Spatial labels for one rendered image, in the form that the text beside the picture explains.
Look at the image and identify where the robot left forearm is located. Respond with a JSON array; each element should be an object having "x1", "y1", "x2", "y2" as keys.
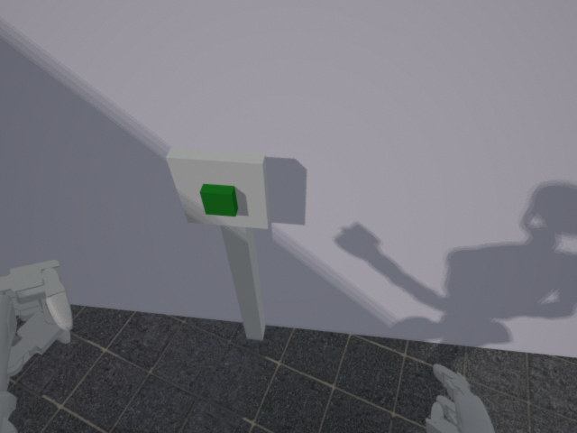
[{"x1": 0, "y1": 391, "x2": 18, "y2": 433}]

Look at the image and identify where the robot left hand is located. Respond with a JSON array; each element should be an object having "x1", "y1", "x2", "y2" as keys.
[{"x1": 0, "y1": 260, "x2": 73, "y2": 392}]

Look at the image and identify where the button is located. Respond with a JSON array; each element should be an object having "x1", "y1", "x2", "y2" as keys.
[{"x1": 200, "y1": 184, "x2": 238, "y2": 217}]

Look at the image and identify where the panel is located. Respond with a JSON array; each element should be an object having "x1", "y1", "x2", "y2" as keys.
[{"x1": 166, "y1": 148, "x2": 270, "y2": 340}]

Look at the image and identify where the robot right hand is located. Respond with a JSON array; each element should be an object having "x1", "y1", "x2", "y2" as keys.
[{"x1": 426, "y1": 364, "x2": 495, "y2": 433}]

